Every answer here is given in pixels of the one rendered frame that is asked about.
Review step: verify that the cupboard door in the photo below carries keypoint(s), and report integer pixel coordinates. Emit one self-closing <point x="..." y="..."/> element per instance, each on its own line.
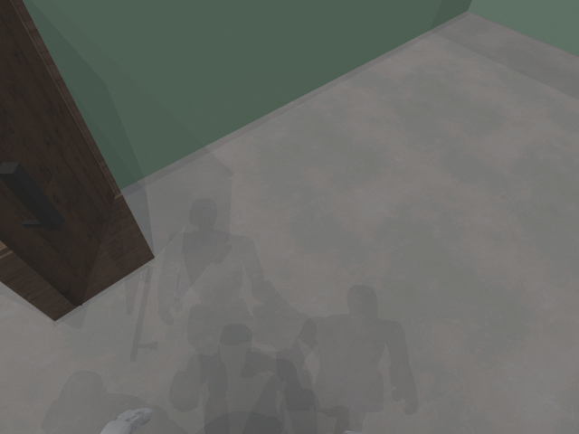
<point x="38" y="130"/>

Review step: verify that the handle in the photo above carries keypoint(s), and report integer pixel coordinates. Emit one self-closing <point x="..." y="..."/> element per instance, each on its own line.
<point x="32" y="197"/>

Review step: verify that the left robot hand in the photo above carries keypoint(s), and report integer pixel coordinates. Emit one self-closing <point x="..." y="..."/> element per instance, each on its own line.
<point x="128" y="421"/>

